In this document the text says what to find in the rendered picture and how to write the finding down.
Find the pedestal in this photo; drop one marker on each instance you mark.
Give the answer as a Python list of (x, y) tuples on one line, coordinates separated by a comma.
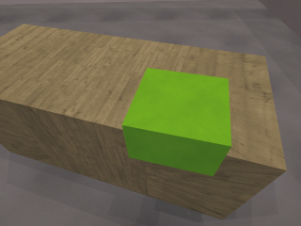
[(64, 95)]

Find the carton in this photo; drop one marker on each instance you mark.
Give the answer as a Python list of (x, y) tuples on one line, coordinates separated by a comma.
[(179, 120)]

